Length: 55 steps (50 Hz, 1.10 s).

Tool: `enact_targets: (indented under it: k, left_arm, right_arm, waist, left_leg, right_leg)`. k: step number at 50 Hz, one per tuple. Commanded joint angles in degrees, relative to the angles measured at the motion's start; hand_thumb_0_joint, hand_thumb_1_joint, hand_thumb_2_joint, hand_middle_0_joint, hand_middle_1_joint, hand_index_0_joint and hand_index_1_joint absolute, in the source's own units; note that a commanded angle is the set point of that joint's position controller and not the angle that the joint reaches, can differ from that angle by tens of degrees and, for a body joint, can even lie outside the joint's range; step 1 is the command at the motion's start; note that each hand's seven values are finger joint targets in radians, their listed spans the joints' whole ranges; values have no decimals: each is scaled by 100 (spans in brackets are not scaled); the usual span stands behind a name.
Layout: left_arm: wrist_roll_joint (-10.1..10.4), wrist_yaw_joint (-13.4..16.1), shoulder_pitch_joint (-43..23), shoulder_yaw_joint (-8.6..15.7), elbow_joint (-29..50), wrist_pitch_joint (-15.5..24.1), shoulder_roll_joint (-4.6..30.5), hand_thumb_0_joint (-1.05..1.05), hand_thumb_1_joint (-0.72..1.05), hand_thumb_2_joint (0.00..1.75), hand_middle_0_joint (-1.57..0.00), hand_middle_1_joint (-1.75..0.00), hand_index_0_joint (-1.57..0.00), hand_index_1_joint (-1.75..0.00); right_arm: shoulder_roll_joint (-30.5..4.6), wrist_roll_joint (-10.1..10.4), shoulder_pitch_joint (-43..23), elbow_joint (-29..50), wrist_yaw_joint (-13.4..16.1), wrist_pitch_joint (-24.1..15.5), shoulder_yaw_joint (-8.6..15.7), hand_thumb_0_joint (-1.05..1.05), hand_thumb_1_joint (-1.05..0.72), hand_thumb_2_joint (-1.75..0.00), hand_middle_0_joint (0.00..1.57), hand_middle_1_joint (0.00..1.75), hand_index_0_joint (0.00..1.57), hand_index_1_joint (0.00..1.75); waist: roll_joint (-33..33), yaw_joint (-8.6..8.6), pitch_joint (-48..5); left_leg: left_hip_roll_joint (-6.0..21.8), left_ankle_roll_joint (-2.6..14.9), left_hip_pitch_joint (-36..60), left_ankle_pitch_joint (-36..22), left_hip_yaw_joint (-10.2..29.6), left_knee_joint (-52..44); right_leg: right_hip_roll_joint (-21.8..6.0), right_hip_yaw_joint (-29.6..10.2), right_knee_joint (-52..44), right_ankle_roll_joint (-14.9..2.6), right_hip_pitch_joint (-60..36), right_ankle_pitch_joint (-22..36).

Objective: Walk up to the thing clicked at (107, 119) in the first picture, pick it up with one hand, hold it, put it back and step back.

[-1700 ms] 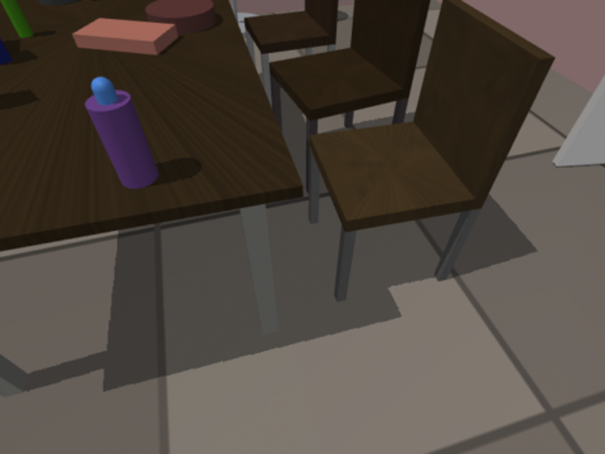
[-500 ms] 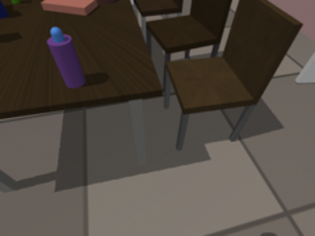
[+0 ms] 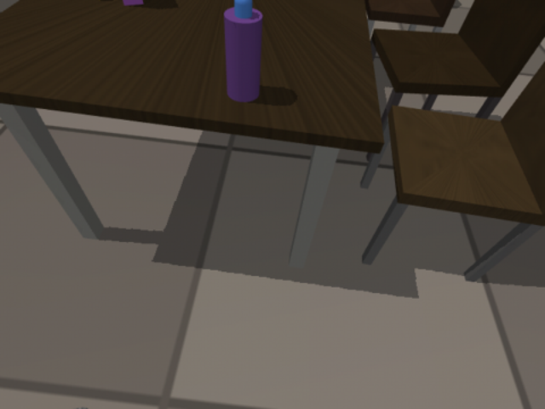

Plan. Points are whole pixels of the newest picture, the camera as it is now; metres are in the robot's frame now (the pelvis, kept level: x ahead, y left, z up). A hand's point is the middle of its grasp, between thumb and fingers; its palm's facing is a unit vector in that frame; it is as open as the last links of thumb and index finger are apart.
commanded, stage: walk up
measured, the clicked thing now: (243, 48) +0.78 +0.13 +0.11
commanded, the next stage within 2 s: none
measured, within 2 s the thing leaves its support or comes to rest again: neither
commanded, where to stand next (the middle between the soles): +0.07 -0.02 m, yaw +11 degrees
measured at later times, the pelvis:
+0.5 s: pelvis -0.01 -0.01 +0.01, yaw +10 degrees
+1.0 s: pelvis -0.01 -0.01 +0.02, yaw +13 degrees
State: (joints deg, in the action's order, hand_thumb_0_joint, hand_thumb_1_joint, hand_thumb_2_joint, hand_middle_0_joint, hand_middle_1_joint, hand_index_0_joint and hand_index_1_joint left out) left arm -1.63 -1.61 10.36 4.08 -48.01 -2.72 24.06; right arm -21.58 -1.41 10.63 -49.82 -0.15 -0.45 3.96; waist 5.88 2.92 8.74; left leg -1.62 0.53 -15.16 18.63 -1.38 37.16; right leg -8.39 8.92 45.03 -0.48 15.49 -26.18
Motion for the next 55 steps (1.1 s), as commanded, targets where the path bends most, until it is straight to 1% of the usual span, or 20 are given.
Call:
enact_targets:
  k: [1,4,10,14,16,17,18,19,21,25,28,29,30,32,35,38,42,43,46,55]
  left_arm:
    - [81,108,-125,297,584,-15,1013,0,90,90,-20,-30,-20,-30]
    - [130,50,189,312,333,18,972,0,90,90,-20,-30,-20,-30]
    - [84,65,201,298,218,135,857,0,90,90,-20,-30,-20,-30]
    - [90,167,702,274,-55,328,786,0,90,90,-20,-30,-20,-30]
    - [-37,230,771,361,-33,445,1247,0,90,90,-20,-30,-20,-30]
    - [-57,232,503,394,94,498,1532,0,90,90,-20,-30,-20,-30]
    - [-57,204,111,439,201,482,1821,0,90,90,-20,-30,-20,-30]
    - [-34,190,-41,423,271,471,1695,0,90,90,-20,-30,-20,-30]
    - [-23,189,-193,319,301,500,1328,0,90,90,-20,-30,-20,-30]
    - [-83,179,289,319,182,532,1365,0,90,90,-20,-30,-20,-30]
    - [52,134,-8,244,283,403,1217,0,90,90,-20,-30,-20,-30]
    - [95,141,104,143,313,371,906,0,90,90,-20,-30,-20,-30]
    - [160,142,225,21,419,336,475,0,90,90,-20,-30,-20,-30]
    - [165,238,18,124,183,232,990,0,90,90,-20,-30,-20,-30]
    - [183,184,111,123,25,289,935,0,90,90,-20,-30,-20,-30]
    - [155,196,97,95,-137,333,841,0,90,90,-20,-30,-20,-30]
    - [75,235,212,94,-404,438,1062,0,90,90,-20,-30,-20,-30]
    - [89,221,-53,67,-340,446,1175,0,90,90,-20,-30,-20,-30]
    - [144,130,-700,-29,-318,369,973,0,90,90,-20,-30,-20,-30]
    - [167,125,-703,-65,-841,446,905,0,90,90,-20,-30,-20,-30]
  right_arm:
    - [-2197,-28,401,534,224,-220,517,0,-90,-90,20,30,20,30]
    - [-1558,3,-49,664,295,-258,302,0,-90,-90,20,30,20,30]
    - [-1556,-4,301,683,224,-227,281,0,-90,-90,20,30,20,30]
    - [-1437,75,-149,833,164,-59,221,0,-90,-90,20,30,20,30]
    - [-984,213,-203,932,142,-13,83,0,-90,-90,20,30,20,30]
    - [-811,201,-100,929,145,9,33,0,-90,-90,20,30,20,30]
    - [-1137,141,-12,787,209,57,160,0,-90,-90,20,30,20,30]
    - [-1346,111,53,676,194,57,236,0,-90,-90,20,30,20,30]
    - [-1339,158,79,504,87,9,239,0,-90,-90,20,30,20,30]
    - [-1012,102,-40,495,-35,-48,122,0,-90,-90,20,30,20,30]
    - [-953,55,632,121,28,-181,160,0,-90,-90,20,30,20,30]
    - [-1166,5,691,63,69,-243,250,0,-90,-90,20,30,20,30]
    - [-1528,-79,543,169,116,-304,298,0,-90,-90,20,30,20,30]
    - [-1938,39,27,244,127,-298,340,0,-90,-90,20,30,20,30]
    - [-1373,33,-313,243,166,-326,113,0,-90,-90,20,30,20,30]
    - [-1403,85,-165,76,156,-314,87,0,-90,-90,20,30,20,30]
    - [-1078,252,-352,89,146,-199,-29,0,-90,-90,20,30,20,30]
    - [-1015,239,-329,40,137,-180,-46,0,-90,-90,20,30,20,30]
    - [-1165,108,-285,-311,112,-203,-24,0,-90,-90,20,30,20,30]
    - [-1132,146,-659,-663,63,-248,-133,0,-90,-90,20,30,20,30]
  waist:
    - [-1837,-399,-750]
    - [-1574,-100,-589]
    - [-1571,-312,-846]
    - [-1375,-28,-1149]
    - [-272,48,-1184]
    - [367,-64,-910]
    - [701,-63,-844]
    - [594,-155,-516]
    - [312,-258,-323]
    - [739,-2,-644]
    - [385,-385,-1159]
    - [-236,-403,-1342]
    - [-1468,-272,-1360]
    - [-1362,-306,-941]
    - [-1382,-149,-746]
    - [-1563,-203,-902]
    - [-785,-108,-1291]
    - [-603,-236,-1268]
    - [-599,-351,-813]
    - [-641,-227,-970]
  left_leg:
    - [2358,1679,229,-1240,3659,-1984]
    - [1367,1130,214,-1985,1867,-1498]
    - [1221,1143,52,-2012,1881,-1275]
    - [811,868,-278,-2254,1378,-271]
    - [172,321,-835,-1481,1074,829]
    - [-386,94,-1482,295,791,1166]
    - [-122,35,-1114,1718,734,1984]
    - [55,-3,-938,1631,849,2208]
    - [50,5,-934,1282,683,1650]
    - [-10,7,-697,873,198,458]
    - [-151,26,531,-547,-87,-1572]
    - [226,184,1275,-1127,698,-1640]
    - [1465,552,1677,-2223,2537,-1754]
    - [2143,1552,141,-938,3152,-1834]
    - [1370,992,436,-2309,1798,-1396]
    - [1201,789,441,-3349,1539,-974]
    - [650,226,-139,-1985,972,-485]
    - [400,132,-88,-977,806,-634]
    - [591,164,296,-200,1200,-1477]
    - [635,112,411,-1342,1017,-1610]
  right_leg:
    - [310,-1135,1610,-13,1085,-1076]
    - [239,-1183,1372,-49,1025,-306]
    - [514,-853,184,46,339,-212]
    - [816,-487,-1684,-65,-735,912]
    - [-172,-1818,-2337,-484,-1065,1481]
    - [-1095,-2983,-2762,-893,-1053,1494]
    - [-1878,-3604,-2893,-1617,-228,1388]
    - [-1865,-3530,-2881,-1720,188,1488]
    - [-1048,-2116,-2507,-1281,-91,2054]
    - [-566,-1546,-2037,-984,-683,2515]
    - [-378,-985,-858,-694,-626,2958]
    - [-157,-836,-33,-411,-30,2495]
    - [443,-707,668,-46,1051,331]
    - [303,-1188,682,-63,524,-915]
    - [301,-1184,-28,-109,547,-398]
    - [549,-830,-1005,-95,-32,262]
    - [93,-1385,-1995,-349,-1258,2663]
    - [-223,-1736,-2110,-514,-955,2234]
    - [-4,-1417,-2036,-318,-178,1100]
    - [83,-1219,-2446,-198,-882,1842]
